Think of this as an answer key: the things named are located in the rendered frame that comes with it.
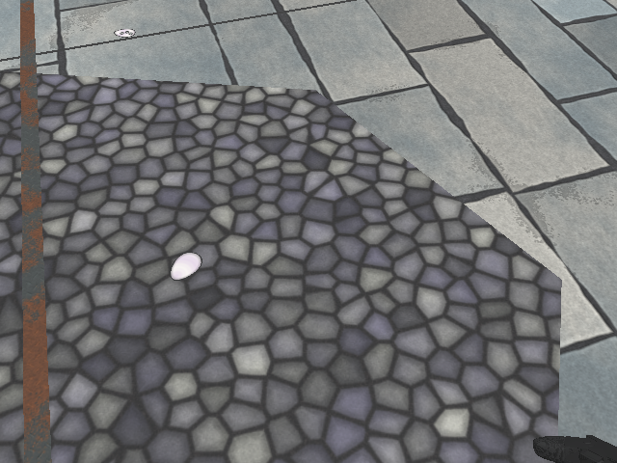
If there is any robot right hand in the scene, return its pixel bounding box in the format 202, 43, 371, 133
533, 435, 617, 463

